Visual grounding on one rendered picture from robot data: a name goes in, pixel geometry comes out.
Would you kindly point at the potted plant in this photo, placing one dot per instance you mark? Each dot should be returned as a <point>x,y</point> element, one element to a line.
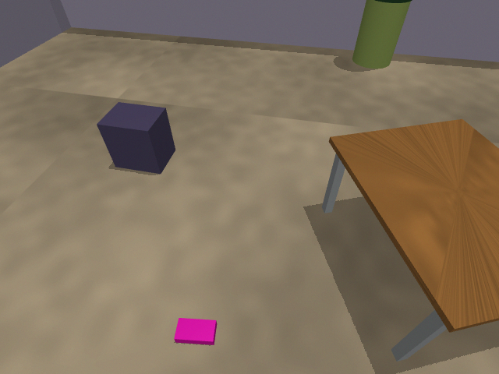
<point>379,31</point>

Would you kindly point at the coffee table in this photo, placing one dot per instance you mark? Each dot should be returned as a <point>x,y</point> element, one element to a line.
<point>435,190</point>

